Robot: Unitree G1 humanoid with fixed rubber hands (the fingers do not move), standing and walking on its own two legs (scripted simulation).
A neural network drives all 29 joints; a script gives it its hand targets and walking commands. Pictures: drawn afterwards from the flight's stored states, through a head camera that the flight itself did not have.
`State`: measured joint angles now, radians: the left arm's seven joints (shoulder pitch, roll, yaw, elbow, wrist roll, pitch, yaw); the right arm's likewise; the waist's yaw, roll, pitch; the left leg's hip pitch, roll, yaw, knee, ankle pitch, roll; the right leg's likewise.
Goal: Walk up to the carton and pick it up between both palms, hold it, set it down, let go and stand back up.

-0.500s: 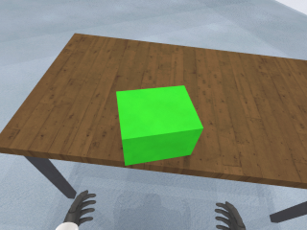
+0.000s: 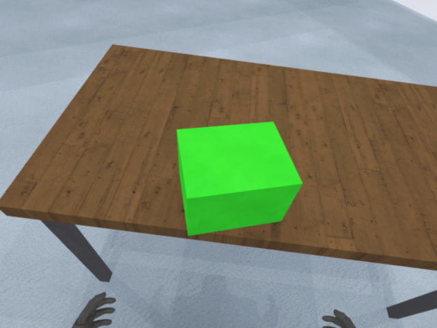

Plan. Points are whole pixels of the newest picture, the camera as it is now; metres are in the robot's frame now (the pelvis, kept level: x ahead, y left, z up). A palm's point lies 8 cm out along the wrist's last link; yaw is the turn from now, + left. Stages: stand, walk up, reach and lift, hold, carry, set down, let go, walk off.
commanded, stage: stand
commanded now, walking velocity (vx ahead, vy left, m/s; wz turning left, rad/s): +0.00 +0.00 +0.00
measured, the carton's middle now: (231, 177) +0.42 +0.00 +0.00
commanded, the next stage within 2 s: none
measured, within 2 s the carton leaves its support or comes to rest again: neither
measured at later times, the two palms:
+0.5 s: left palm out of the picture +0.09 +0.26 -0.11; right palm out of the picture +0.11 -0.25 -0.10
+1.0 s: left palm out of the picture +0.08 +0.26 -0.11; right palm out of the picture +0.10 -0.25 -0.11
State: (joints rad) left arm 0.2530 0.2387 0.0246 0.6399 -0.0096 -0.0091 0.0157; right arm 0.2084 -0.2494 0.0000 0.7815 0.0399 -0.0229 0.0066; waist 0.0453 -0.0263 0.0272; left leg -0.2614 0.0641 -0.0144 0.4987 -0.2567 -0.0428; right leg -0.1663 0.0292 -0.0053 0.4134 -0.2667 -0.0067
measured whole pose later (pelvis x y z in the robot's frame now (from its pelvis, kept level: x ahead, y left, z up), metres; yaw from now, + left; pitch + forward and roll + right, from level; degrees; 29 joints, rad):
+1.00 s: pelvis -0.01 +0.00 +0.00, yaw +0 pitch -1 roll -2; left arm 0.25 0.24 0.02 0.76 -0.01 -0.03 0.02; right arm 0.21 -0.25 0.00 0.84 0.04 -0.01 0.01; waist 0.05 0.00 0.03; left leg -0.24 0.06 -0.01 0.51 -0.26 -0.04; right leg -0.13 0.03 -0.01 0.41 -0.26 0.00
